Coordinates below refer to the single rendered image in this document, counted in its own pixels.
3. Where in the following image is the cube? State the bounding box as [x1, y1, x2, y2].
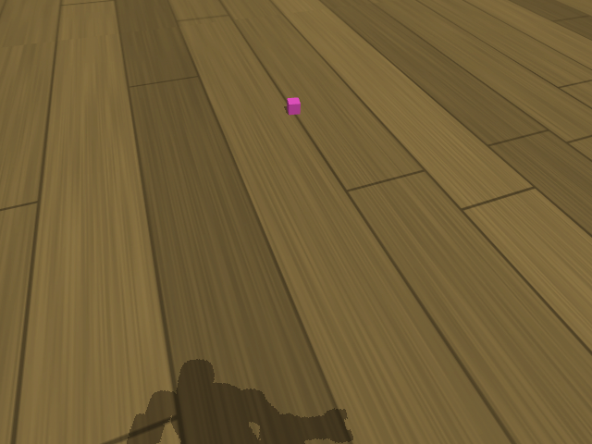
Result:
[287, 97, 301, 115]

